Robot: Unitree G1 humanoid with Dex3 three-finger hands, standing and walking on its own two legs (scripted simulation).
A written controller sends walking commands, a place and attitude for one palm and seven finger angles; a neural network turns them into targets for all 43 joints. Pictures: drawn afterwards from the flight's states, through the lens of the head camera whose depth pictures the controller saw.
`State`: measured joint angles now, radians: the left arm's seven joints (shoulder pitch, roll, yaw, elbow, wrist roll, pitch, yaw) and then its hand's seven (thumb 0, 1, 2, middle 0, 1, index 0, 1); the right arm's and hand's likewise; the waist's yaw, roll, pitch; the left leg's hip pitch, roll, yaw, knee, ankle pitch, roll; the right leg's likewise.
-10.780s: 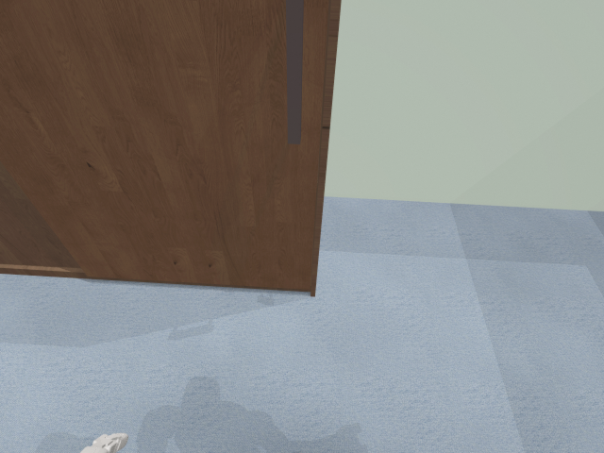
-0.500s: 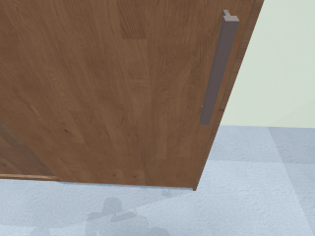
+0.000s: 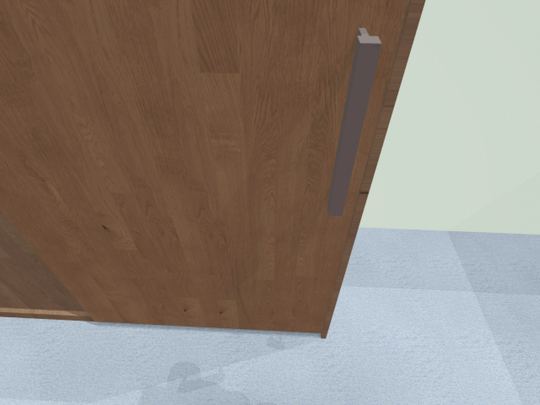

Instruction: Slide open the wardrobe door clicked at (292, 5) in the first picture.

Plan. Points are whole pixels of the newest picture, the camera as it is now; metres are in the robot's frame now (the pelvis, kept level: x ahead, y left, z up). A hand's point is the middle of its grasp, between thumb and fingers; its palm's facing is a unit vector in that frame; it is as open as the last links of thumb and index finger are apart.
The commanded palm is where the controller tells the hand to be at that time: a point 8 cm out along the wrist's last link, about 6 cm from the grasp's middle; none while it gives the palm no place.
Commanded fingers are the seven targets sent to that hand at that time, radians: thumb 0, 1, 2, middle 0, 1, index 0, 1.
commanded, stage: come to a stop and stand still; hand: right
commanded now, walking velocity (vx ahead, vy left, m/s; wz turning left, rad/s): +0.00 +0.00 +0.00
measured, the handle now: (346, 135) +0.51 -0.10 +0.16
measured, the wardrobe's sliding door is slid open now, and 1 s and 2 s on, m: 0.00 0.00 0.00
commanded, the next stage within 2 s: look again from close up in 0.44 s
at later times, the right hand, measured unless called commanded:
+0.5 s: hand out of the picture -0.03 -0.23 -0.17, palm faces -0.02 +0.96 -0.27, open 7.4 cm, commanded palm none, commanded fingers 0.00 -0.90 -0.90 0.20 0.30 0.20 0.30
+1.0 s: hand out of the picture -0.03 -0.23 -0.16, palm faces -0.01 +0.96 -0.27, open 7.4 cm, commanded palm none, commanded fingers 0.00 -0.90 -0.90 0.20 0.30 0.20 0.30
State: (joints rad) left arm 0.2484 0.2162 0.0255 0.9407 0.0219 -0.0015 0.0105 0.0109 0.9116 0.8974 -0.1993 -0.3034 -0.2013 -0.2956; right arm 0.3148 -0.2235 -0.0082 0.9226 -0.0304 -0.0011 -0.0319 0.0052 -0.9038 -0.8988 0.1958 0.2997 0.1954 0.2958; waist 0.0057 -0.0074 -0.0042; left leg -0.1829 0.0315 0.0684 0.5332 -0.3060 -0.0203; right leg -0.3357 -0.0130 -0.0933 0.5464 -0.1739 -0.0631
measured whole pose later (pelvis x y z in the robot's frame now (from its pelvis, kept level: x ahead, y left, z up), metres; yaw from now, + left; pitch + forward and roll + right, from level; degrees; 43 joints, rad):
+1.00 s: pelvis -0.02 -0.01 +0.01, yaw -1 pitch -2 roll +1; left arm 0.20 0.27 0.03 1.08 0.01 0.01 -0.01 0.01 0.90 0.90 -0.20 -0.30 -0.20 -0.30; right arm 0.32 -0.27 0.01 1.05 -0.03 -0.01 -0.02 0.01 -0.90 -0.90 0.20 0.30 0.20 0.30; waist 0.00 -0.01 0.03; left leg -0.17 0.04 0.04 0.43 -0.23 -0.02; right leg -0.29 0.03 -0.08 0.38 -0.08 -0.06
